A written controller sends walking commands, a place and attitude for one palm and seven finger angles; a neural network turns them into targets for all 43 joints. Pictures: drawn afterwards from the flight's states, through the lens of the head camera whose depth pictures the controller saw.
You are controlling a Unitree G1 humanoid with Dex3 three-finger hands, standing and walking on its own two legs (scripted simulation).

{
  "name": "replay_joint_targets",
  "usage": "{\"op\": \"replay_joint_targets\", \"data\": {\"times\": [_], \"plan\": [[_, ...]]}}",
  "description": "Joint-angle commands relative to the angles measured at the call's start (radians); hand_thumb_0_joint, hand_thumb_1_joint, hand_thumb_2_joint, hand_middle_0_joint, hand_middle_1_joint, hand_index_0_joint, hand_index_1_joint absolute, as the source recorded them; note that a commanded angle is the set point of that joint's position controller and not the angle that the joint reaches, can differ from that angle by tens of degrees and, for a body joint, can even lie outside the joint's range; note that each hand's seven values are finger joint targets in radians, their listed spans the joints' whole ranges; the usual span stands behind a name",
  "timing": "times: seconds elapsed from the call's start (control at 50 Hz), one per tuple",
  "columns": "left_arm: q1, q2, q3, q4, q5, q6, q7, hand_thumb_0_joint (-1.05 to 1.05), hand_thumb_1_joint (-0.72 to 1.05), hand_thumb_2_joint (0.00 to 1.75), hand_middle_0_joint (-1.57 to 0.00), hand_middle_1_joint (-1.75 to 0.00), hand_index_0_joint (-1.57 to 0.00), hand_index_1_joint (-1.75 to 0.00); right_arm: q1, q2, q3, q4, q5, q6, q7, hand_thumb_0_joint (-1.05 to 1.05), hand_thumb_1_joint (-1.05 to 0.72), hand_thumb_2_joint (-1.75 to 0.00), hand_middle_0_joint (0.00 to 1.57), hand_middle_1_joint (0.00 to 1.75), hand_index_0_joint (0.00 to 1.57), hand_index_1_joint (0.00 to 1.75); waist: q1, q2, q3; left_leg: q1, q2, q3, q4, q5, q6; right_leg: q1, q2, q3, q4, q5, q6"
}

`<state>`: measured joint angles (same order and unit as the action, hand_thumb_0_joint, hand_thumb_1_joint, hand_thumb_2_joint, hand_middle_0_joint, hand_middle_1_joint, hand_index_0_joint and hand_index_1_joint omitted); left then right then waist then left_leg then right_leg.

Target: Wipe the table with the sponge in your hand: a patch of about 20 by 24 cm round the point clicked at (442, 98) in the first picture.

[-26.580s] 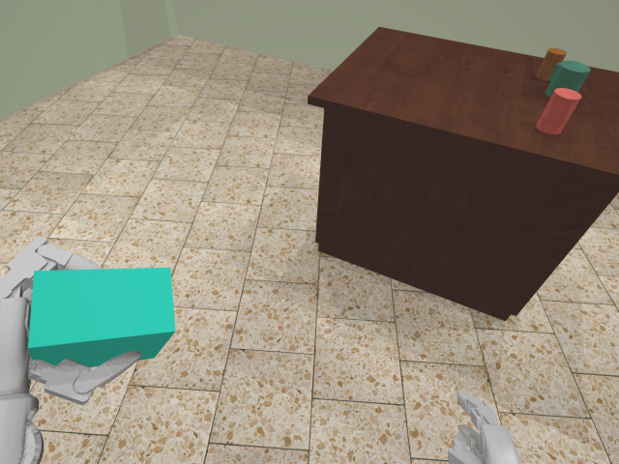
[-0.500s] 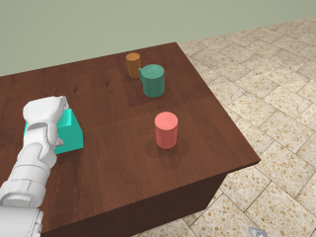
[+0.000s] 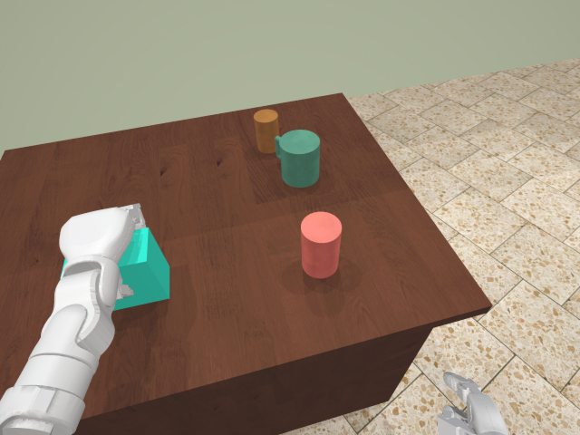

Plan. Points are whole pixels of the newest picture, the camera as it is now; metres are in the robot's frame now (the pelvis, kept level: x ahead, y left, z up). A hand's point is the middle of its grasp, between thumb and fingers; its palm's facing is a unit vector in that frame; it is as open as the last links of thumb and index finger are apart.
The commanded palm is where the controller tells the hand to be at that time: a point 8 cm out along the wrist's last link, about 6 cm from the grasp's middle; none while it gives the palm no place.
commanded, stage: wipe back along the middle lane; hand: left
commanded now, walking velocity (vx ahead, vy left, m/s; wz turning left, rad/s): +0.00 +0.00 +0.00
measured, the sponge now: (126, 277) +0.32 +0.30 +0.01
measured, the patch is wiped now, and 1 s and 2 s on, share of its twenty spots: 0.55 0.70 0.75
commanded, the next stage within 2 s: slide across to the third lane in 0.86 s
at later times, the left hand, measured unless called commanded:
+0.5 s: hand (118, 284) +0.28 +0.27 +0.07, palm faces +0.01 -0.04 -1.00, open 10.4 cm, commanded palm +0.25 +0.26 +0.11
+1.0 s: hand (113, 324) +0.23 +0.25 +0.07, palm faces +0.01 -0.07 -1.00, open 10.4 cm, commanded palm +0.20 +0.24 +0.11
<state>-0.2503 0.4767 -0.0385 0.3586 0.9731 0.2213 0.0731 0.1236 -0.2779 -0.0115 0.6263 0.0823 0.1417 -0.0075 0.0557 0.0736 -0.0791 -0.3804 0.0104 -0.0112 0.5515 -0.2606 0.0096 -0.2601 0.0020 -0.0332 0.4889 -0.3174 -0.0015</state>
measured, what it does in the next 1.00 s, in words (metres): stands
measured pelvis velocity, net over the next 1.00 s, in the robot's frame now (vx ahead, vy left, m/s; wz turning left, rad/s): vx -0.01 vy -0.02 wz -0.01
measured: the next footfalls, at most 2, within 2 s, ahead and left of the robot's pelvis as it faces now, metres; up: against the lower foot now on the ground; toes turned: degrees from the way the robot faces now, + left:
none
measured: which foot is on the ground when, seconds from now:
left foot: down 0.00-1.00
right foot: down 0.00-1.00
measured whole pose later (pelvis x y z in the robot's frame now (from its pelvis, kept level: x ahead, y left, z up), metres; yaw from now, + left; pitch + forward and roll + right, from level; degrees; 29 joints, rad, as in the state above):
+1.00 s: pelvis -0.01 -0.02 +0.00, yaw -1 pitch +0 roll +0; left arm 0.18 0.45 -0.08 -0.09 0.94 0.30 0.10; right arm 0.08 -0.27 0.01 0.62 0.06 0.10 -0.01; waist 0.10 0.10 -0.05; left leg -0.28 0.02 -0.01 0.53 -0.26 -0.01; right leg -0.18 0.02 -0.03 0.50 -0.33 -0.02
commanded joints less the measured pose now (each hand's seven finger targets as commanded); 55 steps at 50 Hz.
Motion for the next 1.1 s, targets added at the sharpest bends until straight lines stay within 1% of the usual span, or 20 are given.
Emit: {"op": "replay_joint_targets", "data": {"times": [0.0, 0.1, 0.16, 0.22, 0.3, 0.4, 0.42, 0.5, 0.56, 0.6, 0.66, 0.7, 0.72, 0.8, 0.82, 0.9, 0.92, 1.0, 1.02, 1.08], "plan": [[-0.164, 0.153, 0.014, -0.144, 0.013, 0.017, 0.003, 0.0, 0.1, 1.3, -1.2, -1.6, -1.2, -1.6, -0.108, -0.124, -0.035, -0.134, -0.002, -0.037, -0.002, 0.0, -0.9, -0.9, 0.2, 0.3, 0.2, 0.3, -0.006, -0.05, -0.169, 0.198, -0.026, -0.01, -0.047, 0.288, 0.04, -0.021, 0.042, -0.023, -0.046, 0.319, -0.054], [-0.133, 0.163, 0.031, -0.167, 0.008, 0.042, 0.013, 0.0, 0.1, 1.3, -1.2, -1.6, -1.2, -1.6, -0.128, -0.122, -0.03, -0.133, -0.003, -0.038, -0.009, 0.0, -0.9, -0.9, 0.2, 0.3, 0.2, 0.3, 0.01, -0.057, -0.187, 0.209, -0.027, -0.016, -0.059, 0.265, 0.036, -0.001, 0.043, -0.021, -0.053, 0.284, -0.057], [-0.051, 0.084, -0.026, -0.195, 0.004, 0.049, 0.014, 0.0, 0.1, 1.3, -1.2, -1.6, -1.2, -1.6, -0.137, -0.11, -0.026, -0.144, -0.005, -0.044, -0.002, 0.0, -0.9, -0.9, 0.2, 0.3, 0.2, 0.3, 0.018, -0.048, -0.199, 0.221, -0.024, -0.022, -0.053, 0.301, 0.033, 0.001, 0.044, -0.03, -0.041, 0.3, -0.057], [-0.044, 0.087, -0.026, -0.253, -0.001, 0.06, 0.014, 0.0, 0.1, 1.3, -1.2, -1.6, -1.2, -1.6, -0.147, -0.11, -0.025, -0.15, -0.007, -0.046, 0.001, 0.0, -0.9, -0.9, 0.2, 0.3, 0.2, 0.3, 0.018, -0.051, -0.203, 0.224, -0.022, -0.023, -0.058, 0.295, 0.033, 0.012, 0.045, -0.028, -0.042, 0.296, -0.056], [0.013, 0.112, 0.003, -0.291, -0.009, 0.076, 0.015, 0.0, 0.1, 1.3, -1.2, -1.6, -1.2, -1.6, -0.169, -0.112, -0.021, -0.152, -0.007, -0.048, 0.004, 0.0, -0.9, -0.9, 0.2, 0.3, 0.2, 0.3, 0.028, -0.064, -0.169, 0.214, -0.02, -0.03, -0.07, 0.279, 0.03, 0.02, 0.047, -0.021, -0.049, 0.287, -0.057], [0.108, 0.086, -0.008, -0.369, -0.018, 0.087, 0.015, 0.0, 0.1, 1.3, -1.2, -1.6, -1.2, -1.6, -0.185, -0.105, -0.019, -0.162, -0.007, -0.058, 0.012, 0.0, -0.9, -0.9, 0.2, 0.3, 0.2, 0.3, 0.036, -0.055, -0.163, 0.22, -0.019, -0.028, -0.067, 0.309, 0.027, 0.036, 0.047, -0.019, -0.041, 0.318, -0.056], [0.125, 0.047, -0.039, -0.391, -0.022, 0.091, 0.014, 0.0, 0.1, 1.3, -1.2, -1.6, -1.2, -1.6, -0.18, -0.099, -0.019, -0.171, -0.008, -0.062, 0.012, 0.0, -0.9, -0.9, 0.2, 0.3, 0.2, 0.3, 0.036, -0.065, -0.172, 0.221, -0.022, -0.022, -0.062, 0.314, 0.031, 0.041, 0.046, -0.026, -0.039, 0.324, -0.052], [0.194, 0.077, -0.005, -0.434, -0.031, 0.099, 0.021, 0.0, 0.1, 1.3, -1.2, -1.6, -1.2, -1.6, -0.198, -0.102, -0.018, -0.17, -0.01, -0.067, 0.015, 0.0, -0.9, -0.9, 0.2, 0.3, 0.2, 0.3, 0.044, -0.072, -0.155, 0.223, -0.02, -0.023, -0.067, 0.309, 0.028, 0.049, 0.047, -0.011, -0.044, 0.339, -0.053], [0.198, 0.035, -0.043, -0.441, -0.032, 0.112, 0.021, 0.0, 0.1, 1.3, -1.2, -1.6, -1.2, -1.6, -0.203, -0.094, -0.013, -0.17, -0.009, -0.07, 0.013, 0.0, -0.9, -0.9, 0.2, 0.3, 0.2, 0.3, 0.038, -0.085, -0.126, 0.212, -0.025, -0.014, -0.069, 0.291, 0.03, 0.042, 0.043, -0.015, -0.048, 0.339, -0.049], [0.201, 0.099, 0.01, -0.458, -0.025, 0.115, 0.025, 0.0, 0.1, 1.3, -1.2, -1.6, -1.2, -1.6, -0.217, -0.102, -0.014, -0.166, -0.012, -0.069, 0.008, 0.0, -0.9, -0.9, 0.2, 0.3, 0.2, 0.3, 0.045, -0.077, -0.126, 0.216, -0.026, -0.014, -0.073, 0.273, 0.029, 0.051, 0.044, 0.005, -0.053, 0.329, -0.054], [0.267, 0.032, -0.043, -0.483, -0.028, 0.114, 0.02, 0.0, 0.1, 1.3, -1.2, -1.6, -1.2, -1.6, -0.212, -0.09, -0.012, -0.176, -0.011, -0.078, 0.012, 0.0, -0.9, -0.9, 0.2, 0.3, 0.2, 0.3, 0.045, -0.073, -0.128, 0.217, -0.032, -0.005, -0.061, 0.296, 0.033, 0.059, 0.04, -0.003, -0.048, 0.366, -0.049], [0.31, 0.105, 0.024, -0.5, -0.028, 0.111, 0.023, 0.0, 0.1, 1.3, -1.2, -1.6, -1.2, -1.6, -0.221, -0.097, -0.013, -0.174, -0.014, -0.081, 0.011, 0.0, -0.9, -0.9, 0.2, 0.3, 0.2, 0.3, 0.057, -0.065, -0.129, 0.218, -0.034, -0.007, -0.06, 0.294, 0.032, 0.076, 0.043, 0.021, -0.047, 0.382, -0.054], [0.325, 0.06, -0.012, -0.514, -0.03, 0.114, 0.021, 0.0, 0.1, 1.3, -1.2, -1.6, -1.2, -1.6, -0.212, -0.089, -0.01, -0.181, -0.014, -0.083, 0.012, 0.0, -0.9, -0.9, 0.2, 0.3, 0.2, 0.3, 0.052, -0.078, -0.142, 0.212, -0.037, 0.001, -0.055, 0.301, 0.034, 0.083, 0.04, 0.006, -0.039, 0.394, -0.049], [0.401, 0.133, 0.067, -0.534, -0.041, 0.1, 0.025, 0.0, 0.1, 1.3, -1.2, -1.6, -1.2, -1.6, -0.226, -0.097, -0.012, -0.175, -0.017, -0.09, 0.009, 0.0, -0.9, -0.9, 0.2, 0.3, 0.2, 0.3, 0.064, -0.091, -0.114, 0.206, -0.041, 0.0, -0.047, 0.284, 0.033, 0.086, 0.038, 0.044, -0.047, 0.424, -0.049], [0.403, 0.077, 0.018, -0.551, -0.046, 0.104, 0.021, 0.0, 0.1, 1.3, -1.2, -1.6, -1.2, -1.6, -0.218, -0.086, -0.008, -0.186, -0.016, -0.092, 0.008, 0.0, -0.9, -0.9, 0.2, 0.3, 0.2, 0.3, 0.057, -0.094, -0.116, 0.196, -0.043, 0.011, -0.047, 0.278, 0.037, 0.087, 0.033, 0.022, -0.042, 0.421, -0.041], [0.394, 0.149, 0.082, -0.544, -0.045, 0.097, 0.025, 0.0, 0.1, 1.3, -1.2, -1.6, -1.2, -1.6, -0.227, -0.097, -0.011, -0.172, -0.021, -0.097, -0.002, 0.0, -0.9, -0.9, 0.2, 0.3, 0.2, 0.3, 0.06, -0.105, -0.071, 0.202, -0.043, 0.006, -0.05, 0.235, 0.037, 0.056, 0.035, 0.058, -0.07, 0.363, -0.043], [0.397, 0.103, 0.04, -0.552, -0.045, 0.099, 0.021, 0.0, 0.1, 1.3, -1.2, -1.6, -1.2, -1.6, -0.222, -0.087, -0.009, -0.18, -0.019, -0.099, -0.004, 0.0, -0.9, -0.9, 0.2, 0.3, 0.2, 0.3, 0.053, -0.104, -0.065, 0.196, -0.043, 0.014, -0.049, 0.229, 0.04, 0.051, 0.032, 0.037, -0.067, 0.348, -0.037], [0.249, 0.138, 0.043, -0.585, -0.03, 0.086, 0.022, 0.0, 0.1, 1.3, -1.2, -1.6, -1.2, -1.6, -0.24, -0.092, -0.01, -0.168, -0.022, -0.108, -0.017, 0.0, -0.9, -0.9, 0.2, 0.3, 0.2, 0.3, 0.042, -0.067, -0.08, 0.23, -0.041, 0.005, -0.057, 0.214, 0.039, 0.031, 0.034, 0.059, -0.086, 0.303, -0.044], [0.256, 0.092, 0.002, -0.592, -0.035, 0.086, 0.022, 0.0, 0.1, 1.3, -1.2, -1.6, -1.2, -1.6, -0.227, -0.082, -0.01, -0.18, -0.022, -0.115, -0.02, 0.0, -0.9, -0.9, 0.2, 0.3, 0.2, 0.3, 0.042, -0.056, -0.096, 0.229, -0.044, 0.013, -0.057, 0.217, 0.043, 0.04, 0.03, 0.036, -0.078, 0.301, -0.039], [0.233, 0.092, 0.0, -0.574, -0.035, 0.075, 0.02, 0.0, 0.1, 1.3, -1.2, -1.6, -1.2, -1.6, -0.227, -0.082, -0.012, -0.164, -0.023, -0.12, -0.024, 0.0, -0.9, -0.9, 0.2, 0.3, 0.2, 0.3, 0.04, -0.08, -0.106, 0.242, -0.042, 0.01, -0.061, 0.222, 0.042, 0.041, 0.029, 0.036, -0.086, 0.308, -0.038]]}}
